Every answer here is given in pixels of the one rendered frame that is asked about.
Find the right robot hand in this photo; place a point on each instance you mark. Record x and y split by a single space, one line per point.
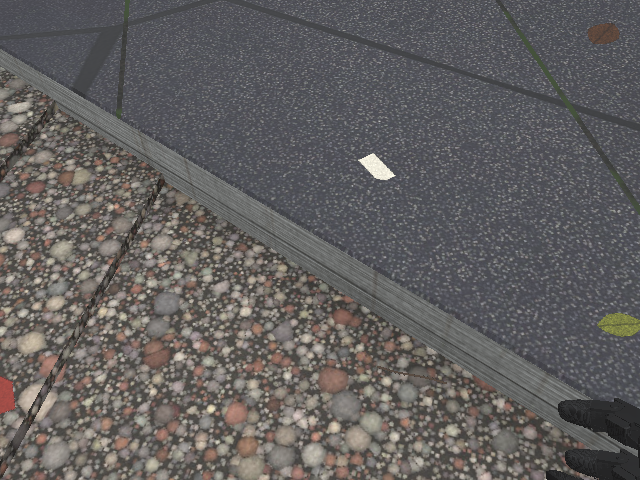
621 421

